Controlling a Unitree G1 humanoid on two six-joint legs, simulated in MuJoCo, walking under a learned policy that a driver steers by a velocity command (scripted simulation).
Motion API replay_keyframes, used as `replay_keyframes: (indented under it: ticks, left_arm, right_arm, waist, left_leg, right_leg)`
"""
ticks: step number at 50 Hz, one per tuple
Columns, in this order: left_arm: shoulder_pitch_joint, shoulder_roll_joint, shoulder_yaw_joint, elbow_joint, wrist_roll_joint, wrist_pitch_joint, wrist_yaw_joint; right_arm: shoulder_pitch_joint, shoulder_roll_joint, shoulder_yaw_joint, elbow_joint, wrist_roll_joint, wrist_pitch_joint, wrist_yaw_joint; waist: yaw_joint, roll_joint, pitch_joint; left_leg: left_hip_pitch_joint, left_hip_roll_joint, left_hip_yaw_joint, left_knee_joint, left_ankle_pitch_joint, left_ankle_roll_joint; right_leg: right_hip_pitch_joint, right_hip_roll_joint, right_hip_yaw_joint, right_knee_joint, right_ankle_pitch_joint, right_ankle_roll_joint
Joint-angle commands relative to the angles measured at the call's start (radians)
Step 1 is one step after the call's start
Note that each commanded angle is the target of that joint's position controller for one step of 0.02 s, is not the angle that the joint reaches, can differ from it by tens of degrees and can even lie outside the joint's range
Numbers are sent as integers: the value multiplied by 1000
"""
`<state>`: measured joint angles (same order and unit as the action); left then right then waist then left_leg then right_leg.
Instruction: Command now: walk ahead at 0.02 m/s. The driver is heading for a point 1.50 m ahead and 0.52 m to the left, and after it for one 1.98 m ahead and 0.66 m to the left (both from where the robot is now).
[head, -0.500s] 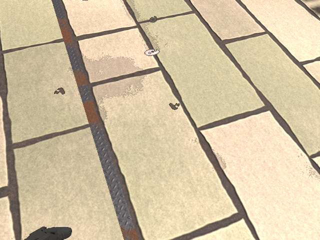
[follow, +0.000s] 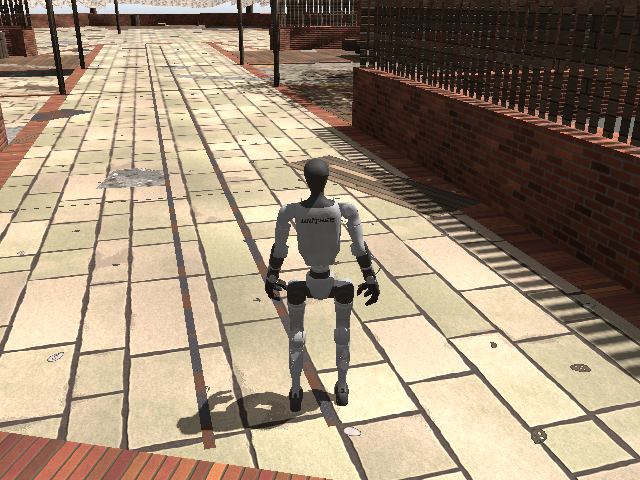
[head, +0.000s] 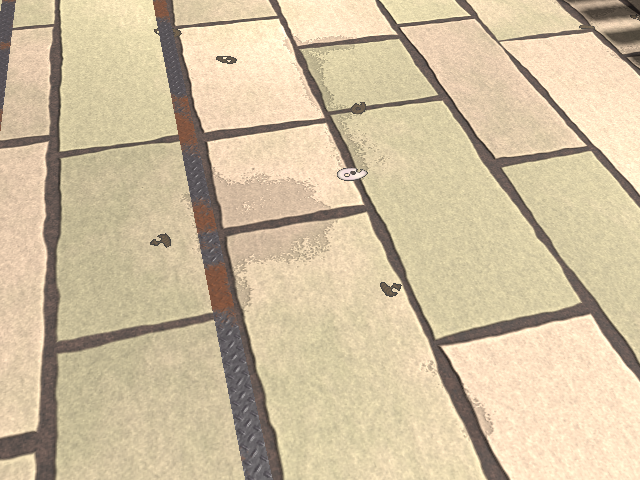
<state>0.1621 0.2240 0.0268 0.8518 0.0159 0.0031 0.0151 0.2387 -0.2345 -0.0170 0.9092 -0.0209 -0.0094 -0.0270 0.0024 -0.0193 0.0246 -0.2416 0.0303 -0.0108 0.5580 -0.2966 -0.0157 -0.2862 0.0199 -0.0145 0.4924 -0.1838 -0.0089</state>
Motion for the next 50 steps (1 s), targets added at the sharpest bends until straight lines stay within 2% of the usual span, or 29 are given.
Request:
replay_keyframes:
  ticks: [1,4,8,16,17,19,22,26,28,29,30,31,32,33,34,35,37,40,42,43,44,45,46,47,48,49,50]
  left_arm:
    - [-13,102,26,-26,-4,-13,4]
    - [-18,105,28,1,-11,-15,3]
    - [-9,111,29,44,-16,-6,10]
    - [-10,128,32,113,-19,13,25]
    - [-20,140,35,114,-18,14,29]
    - [-35,170,48,108,-19,19,43]
    - [-28,166,58,106,-18,29,61]
    - [-59,145,62,77,-13,25,56]
    - [-28,155,69,76,-14,15,48]
    - [0,176,77,82,-16,12,47]
    - [67,214,91,99,-16,12,50]
    - [127,249,96,111,-9,10,52]
    - [81,212,77,82,7,-1,53]
    - [12,190,64,47,8,-11,54]
    - [-71,193,62,21,2,-17,57]
    - [-117,203,64,13,-8,-20,57]
    - [-109,212,67,24,-7,-15,64]
    - [-84,238,79,39,-17,-7,68]
    - [-57,265,91,41,-34,-7,53]
    - [-72,271,93,36,-47,-10,42]
    - [-90,256,91,33,-54,-12,32]
    - [-87,212,82,37,-47,-12,22]
    - [-117,139,65,26,-32,-10,7]
    - [-211,83,48,-62,-14,-19,0]
    - [-303,150,65,-95,-40,-48,-4]
    - [-277,190,75,-97,-62,-67,-7]
    - [-213,222,87,-62,-50,-79,-3]
  right_arm:
    - [-8,-127,-22,-32,10,-33,3]
    - [5,-128,-20,-15,13,-31,1]
    - [1,-124,-18,3,17,-24,3]
    - [-16,-120,-17,41,20,-15,10]
    - [-25,-128,-19,38,22,-14,11]
    - [-64,-169,-32,13,31,-10,9]
    - [-78,-194,-49,-16,36,-4,5]
    - [-60,-215,-69,-45,32,3,-10]
    - [-91,-215,-74,-70,34,5,-17]
    - [-107,-202,-73,-88,37,7,-19]
    - [-137,-168,-65,-110,39,8,-20]
    - [-133,-116,-52,-126,44,14,-21]
    - [-102,-149,-67,-121,40,21,-21]
    - [-80,-183,-84,-111,46,28,-15]
    - [-66,-173,-88,-103,55,40,-15]
    - [-61,-153,-84,-104,53,49,-16]
    - [-83,-128,-77,-119,44,58,-12]
    - [-121,-108,-66,-164,44,56,11]
    - [-98,-136,-75,-169,50,60,28]
    - [-59,-143,-82,-161,49,64,35]
    - [-1,-150,-90,-137,46,70,39]
    - [87,-165,-105,-94,49,72,35]
    - [198,-203,-124,-57,56,66,25]
    - [235,-332,-140,-88,46,34,26]
    - [178,-290,-121,-120,12,-17,38]
    - [100,-259,-108,-137,8,-48,33]
    - [49,-219,-97,-151,26,-63,29]
  waist:
    - [-2,77,-13]
    - [-14,44,-45]
    - [-16,19,-58]
    - [-8,23,-48]
    - [-8,26,-41]
    - [-1,46,-35]
    - [-1,85,-27]
    - [-18,129,-28]
    - [1,119,-50]
    - [13,70,-64]
    - [42,-31,-84]
    - [63,-192,-122]
    - [49,-220,-142]
    - [15,-118,-123]
    - [-19,-79,-84]
    - [-32,-73,-44]
    - [-17,-94,-23]
    - [4,-128,-61]
    - [5,-124,-98]
    - [-21,-120,-95]
    - [-49,-112,-84]
    - [-74,-61,-79]
    - [-115,117,-44]
    - [-120,367,1]
    - [-124,209,39]
    - [-67,201,78]
    - [-28,176,82]
  left_leg:
    - [-65,48,-65,-165,17,25]
    - [-10,39,-50,-134,150,35]
    - [21,32,-37,-123,246,41]
    - [42,23,-24,-137,315,43]
    - [25,24,-35,-138,330,49]
    - [-2,32,-67,-129,374,73]
    - [-40,63,-147,-134,377,125]
    - [-47,108,-279,-141,344,187]
    - [-79,89,-280,-106,315,174]
    - [-160,54,-244,-59,273,141]
    - [-271,-5,-158,59,176,83]
    - [-347,-100,-25,280,-68,17]
    - [-377,-76,-30,555,-410,-13]
    - [-366,-32,-74,678,-377,-10]
    - [-347,-1,-75,685,-301,-12]
    - [-335,22,-61,615,-232,-17]
    - [-279,24,0,513,-164,-39]
    - [-170,35,36,286,-150,-32]
    - [-84,26,77,183,-110,-4]
    - [-13,14,106,107,-58,21]
    - [80,-11,136,42,-34,50]
    - [193,-41,132,7,-83,85]
    - [287,35,-29,-119,-200,158]
    - [306,303,-636,-325,-467,341]
    - [225,355,-767,-455,-547,392]
    - [198,338,-690,-474,-520,348]
    - [194,289,-586,-451,-408,294]
  right_leg:
    - [89,-45,57,-46,49,-25]
    - [105,-49,56,-35,155,-20]
    - [131,-52,55,-25,224,-18]
    - [163,-59,57,-29,251,-14]
    - [174,-59,50,-23,242,-12]
    - [171,-53,28,8,210,-9]
    - [136,-36,-9,73,140,0]
    - [56,-13,-8,132,58,3]
    - [90,-27,10,101,77,-9]
    - [173,-64,35,59,114,-29]
    - [281,-155,108,-22,158,-80]
    - [342,-349,301,-151,282,-198]
    - [312,-485,402,-190,400,-298]
    - [245,-472,342,-198,370,-302]
    - [183,-418,242,-200,295,-257]
    - [142,-372,163,-219,209,-212]
    - [105,-317,54,-228,170,-184]
    - [133,-319,-21,-195,243,-181]
    - [125,-351,-14,-213,22,-174]
    - [79,-352,-19,-218,-155,-156]
    - [6,-339,-38,-198,-305,-127]
    - [-83,-300,-82,-97,-413,-89]
    - [-245,-216,-184,196,-471,-26]
    - [-586,-46,-141,546,-546,35]
    - [-645,-56,63,639,-432,5]
    - [-649,-86,87,617,-294,-23]
    - [-607,-106,89,583,-190,-26]
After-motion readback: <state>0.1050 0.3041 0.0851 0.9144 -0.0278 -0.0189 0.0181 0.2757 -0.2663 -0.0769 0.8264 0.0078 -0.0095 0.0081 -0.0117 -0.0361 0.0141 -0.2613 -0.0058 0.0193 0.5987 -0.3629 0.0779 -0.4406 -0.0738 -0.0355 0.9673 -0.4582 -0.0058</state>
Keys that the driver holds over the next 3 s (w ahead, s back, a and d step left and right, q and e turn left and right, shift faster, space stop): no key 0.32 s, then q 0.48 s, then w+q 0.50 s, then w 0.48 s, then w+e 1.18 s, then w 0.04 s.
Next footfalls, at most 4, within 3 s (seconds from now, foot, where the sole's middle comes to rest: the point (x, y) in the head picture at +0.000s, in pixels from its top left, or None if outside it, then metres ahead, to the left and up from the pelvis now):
0.92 left None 0.01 0.14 -0.77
1.42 right None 0.41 0.08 -0.77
1.90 left None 0.51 0.47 -0.77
2.42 right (168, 333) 0.87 0.37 -0.77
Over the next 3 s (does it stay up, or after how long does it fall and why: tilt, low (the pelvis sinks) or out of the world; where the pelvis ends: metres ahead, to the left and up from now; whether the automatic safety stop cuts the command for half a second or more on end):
stays up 1.01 0.51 -0.01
